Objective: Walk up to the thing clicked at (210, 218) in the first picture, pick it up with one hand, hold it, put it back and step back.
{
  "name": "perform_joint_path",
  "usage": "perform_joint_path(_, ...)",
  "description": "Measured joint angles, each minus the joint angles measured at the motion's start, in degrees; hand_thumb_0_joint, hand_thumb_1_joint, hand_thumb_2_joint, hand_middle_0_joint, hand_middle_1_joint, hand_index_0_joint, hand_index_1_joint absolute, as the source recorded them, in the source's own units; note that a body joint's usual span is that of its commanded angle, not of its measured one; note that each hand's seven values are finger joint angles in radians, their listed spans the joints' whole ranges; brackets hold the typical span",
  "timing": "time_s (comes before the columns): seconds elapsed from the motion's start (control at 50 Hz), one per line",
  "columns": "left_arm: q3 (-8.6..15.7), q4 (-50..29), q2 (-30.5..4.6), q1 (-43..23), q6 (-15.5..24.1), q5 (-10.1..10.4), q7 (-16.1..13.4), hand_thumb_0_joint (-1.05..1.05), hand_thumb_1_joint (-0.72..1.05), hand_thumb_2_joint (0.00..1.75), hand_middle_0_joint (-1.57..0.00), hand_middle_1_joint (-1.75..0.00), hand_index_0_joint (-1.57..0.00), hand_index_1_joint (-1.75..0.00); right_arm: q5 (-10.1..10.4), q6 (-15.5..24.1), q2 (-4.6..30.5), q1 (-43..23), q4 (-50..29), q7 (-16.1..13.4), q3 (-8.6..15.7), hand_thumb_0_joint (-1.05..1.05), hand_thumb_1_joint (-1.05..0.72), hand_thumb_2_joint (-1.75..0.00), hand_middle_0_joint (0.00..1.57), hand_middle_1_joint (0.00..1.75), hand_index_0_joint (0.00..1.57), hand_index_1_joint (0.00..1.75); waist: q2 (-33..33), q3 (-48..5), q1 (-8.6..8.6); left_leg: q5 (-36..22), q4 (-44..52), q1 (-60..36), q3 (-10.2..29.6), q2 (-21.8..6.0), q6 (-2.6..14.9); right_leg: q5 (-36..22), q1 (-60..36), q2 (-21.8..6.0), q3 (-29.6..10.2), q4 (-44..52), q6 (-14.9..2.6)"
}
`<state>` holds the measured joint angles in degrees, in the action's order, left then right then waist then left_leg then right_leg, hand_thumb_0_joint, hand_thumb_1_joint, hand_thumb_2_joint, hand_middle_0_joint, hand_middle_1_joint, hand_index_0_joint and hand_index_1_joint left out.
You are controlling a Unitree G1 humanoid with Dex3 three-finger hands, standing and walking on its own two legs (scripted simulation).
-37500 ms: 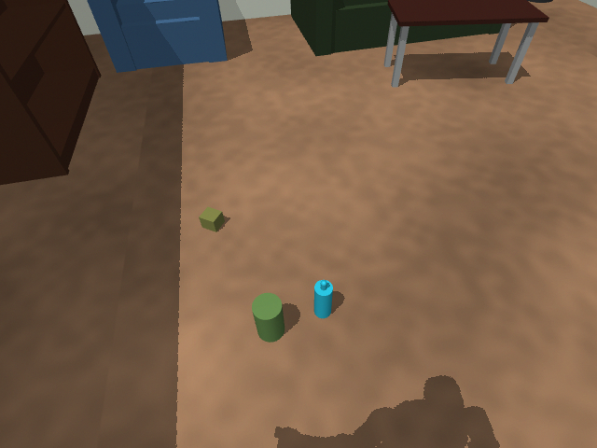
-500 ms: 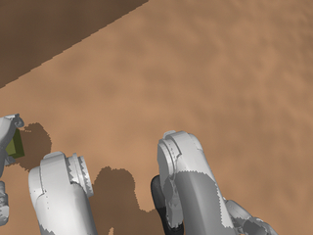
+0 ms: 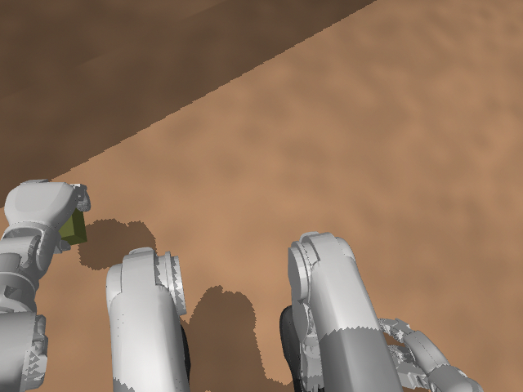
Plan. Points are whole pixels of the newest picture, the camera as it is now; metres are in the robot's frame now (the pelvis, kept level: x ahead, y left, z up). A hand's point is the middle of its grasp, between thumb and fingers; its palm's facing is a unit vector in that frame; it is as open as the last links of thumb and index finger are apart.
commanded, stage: settle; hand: left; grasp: from above
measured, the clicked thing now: (55, 221) +0.39 +0.34 -0.20
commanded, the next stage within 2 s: lift in 0.20 s
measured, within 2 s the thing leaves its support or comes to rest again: neither
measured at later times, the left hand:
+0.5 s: hand (38, 216) +0.38 +0.32 -0.10, palm faces -0.45 -0.04 -0.89, open 8.0 cm
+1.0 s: hand out of the picture +0.33 +0.31 +0.06, palm faces -0.41 -0.07 -0.91, open 7.7 cm
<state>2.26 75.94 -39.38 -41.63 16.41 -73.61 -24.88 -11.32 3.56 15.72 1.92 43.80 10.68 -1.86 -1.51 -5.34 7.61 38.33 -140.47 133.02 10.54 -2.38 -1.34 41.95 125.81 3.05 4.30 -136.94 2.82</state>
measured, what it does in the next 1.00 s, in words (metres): rises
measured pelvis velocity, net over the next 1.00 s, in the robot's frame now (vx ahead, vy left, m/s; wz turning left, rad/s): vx -0.01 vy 0.00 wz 0.08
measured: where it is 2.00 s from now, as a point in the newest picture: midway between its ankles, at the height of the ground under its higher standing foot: (243, 387)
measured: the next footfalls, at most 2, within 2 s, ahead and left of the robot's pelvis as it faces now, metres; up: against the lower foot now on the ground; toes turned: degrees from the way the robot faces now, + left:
none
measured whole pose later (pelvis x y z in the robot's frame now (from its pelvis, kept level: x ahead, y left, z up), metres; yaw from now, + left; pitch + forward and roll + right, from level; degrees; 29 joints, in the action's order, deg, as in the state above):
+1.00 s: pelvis -0.01 +0.00 +0.15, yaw +5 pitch +29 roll -6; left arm -2.0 36.5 -34.4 -23.0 11.2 -61.1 -4.9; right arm -1.0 -2.6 14.9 6.4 37.9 2.5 2.9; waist 1.4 -9.9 2.5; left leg 34.6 -112.4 107.7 5.6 -2.6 -0.1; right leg 37.9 101.7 0.8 2.3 -109.8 2.4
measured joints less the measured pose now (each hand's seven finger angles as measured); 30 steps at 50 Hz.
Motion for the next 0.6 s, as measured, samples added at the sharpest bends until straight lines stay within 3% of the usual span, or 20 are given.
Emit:
perform_joint_path(0.18, -0.12, -3.30, 0.38, -1.00, 1.65, 0.38, 5.02, -0.06, 0.10, 0.44, -0.58, -0.53, -0.90, -0.62, 2.12, -1.34, -0.06, 1.51, -0.44, -2.58, 0.61, 0.00, -0.92, -0.90, 0.21, 0.30, 0.20, 0.30, -0.23, 0.97, -0.42, -2.04, 3.28, -1.72, -0.53, 0.24, -0.32, -1.80, -1.22, -0.51, -0.13, 2.56, -0.49)
perform_joint_path(0.38, -0.09, -6.68, 0.27, -0.92, 1.71, 0.80, 5.92, -0.06, 0.11, 0.42, -0.59, -0.52, -0.93, -0.60, 3.20, -3.14, -0.72, 4.91, 0.74, -4.51, 1.74, 0.00, -0.92, -0.90, 0.21, 0.30, 0.20, 0.30, 0.76, 0.12, -0.51, -2.77, 5.32, -2.34, -1.44, 0.36, 0.30, -2.20, -2.11, -0.86, -0.69, 4.52, -0.33)
perform_joint_path(0.48, -0.30, -9.32, 1.43, 0.30, -0.40, 3.03, 8.23, -0.06, 0.11, 0.42, -0.58, -0.53, -0.94, -0.59, 4.41, -3.39, -1.34, 6.34, 0.13, -4.72, 2.58, 0.00, -0.92, -0.90, 0.21, 0.30, 0.20, 0.30, 1.70, -0.54, -1.03, -2.96, 7.59, -3.80, -2.15, 0.44, 0.70, -2.22, -3.70, -1.25, -1.07, 6.69, -0.33)
perform_joint_path(0.6, -1.28, -15.15, 2.25, 3.83, -2.15, 6.14, 13.03, -0.05, 0.13, 0.41, -0.56, -0.54, -0.93, -0.58, 6.21, -4.12, -1.66, 7.19, -1.13, -4.89, 3.38, 0.00, -0.92, -0.90, 0.21, 0.30, 0.21, 0.30, 2.43, -2.19, -1.96, -2.91, 11.37, -7.02, -2.80, 0.40, 0.82, -2.22, -6.72, -1.64, -1.30, 10.30, -0.32)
